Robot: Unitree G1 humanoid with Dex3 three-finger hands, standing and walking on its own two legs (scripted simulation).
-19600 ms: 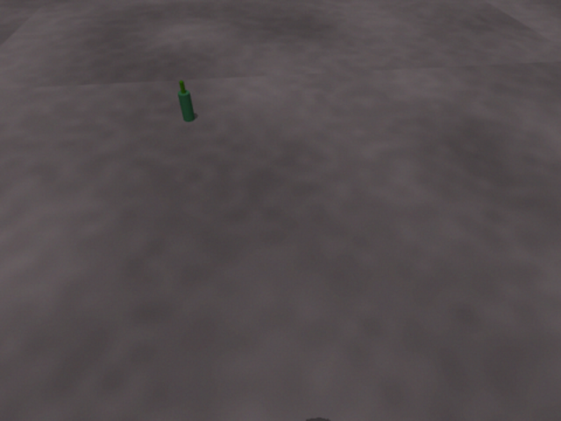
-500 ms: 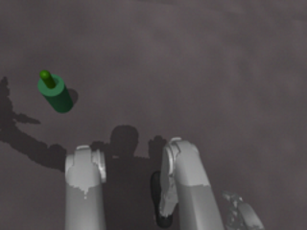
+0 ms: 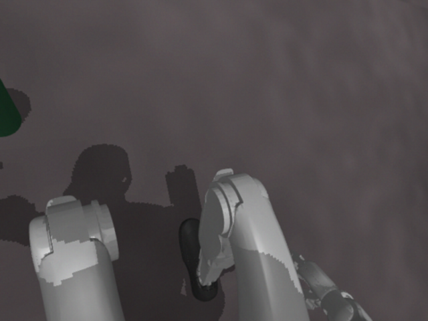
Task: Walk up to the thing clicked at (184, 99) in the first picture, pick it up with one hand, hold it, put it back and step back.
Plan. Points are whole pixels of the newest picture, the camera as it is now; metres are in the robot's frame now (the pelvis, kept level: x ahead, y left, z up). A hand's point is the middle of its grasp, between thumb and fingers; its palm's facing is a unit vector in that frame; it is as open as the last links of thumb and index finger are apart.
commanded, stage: close in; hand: left
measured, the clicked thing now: out of the picture +0.50 +0.29 -0.19
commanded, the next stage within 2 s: close in 0.92 s
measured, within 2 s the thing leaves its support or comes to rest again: neither
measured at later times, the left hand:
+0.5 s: hand out of the picture +0.45 +0.30 -0.18, palm faces +0.27 -0.96 +0.01, open 17.7 cm
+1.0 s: hand out of the picture +0.47 +0.28 -0.18, palm faces +0.30 -0.96 +0.00, open 17.1 cm
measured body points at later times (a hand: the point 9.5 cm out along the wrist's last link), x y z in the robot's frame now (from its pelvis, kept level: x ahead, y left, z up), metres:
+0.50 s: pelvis -0.01 +0.01 -0.03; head +0.23 +0.17 +0.31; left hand +0.43 +0.35 -0.18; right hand +0.11 -0.26 -0.06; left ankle +0.07 +0.12 -0.28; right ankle +0.13 -0.13 -0.28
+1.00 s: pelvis -0.01 +0.01 -0.03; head +0.24 +0.17 +0.31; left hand +0.45 +0.33 -0.18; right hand +0.12 -0.26 -0.07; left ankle +0.07 +0.12 -0.28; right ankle +0.13 -0.13 -0.28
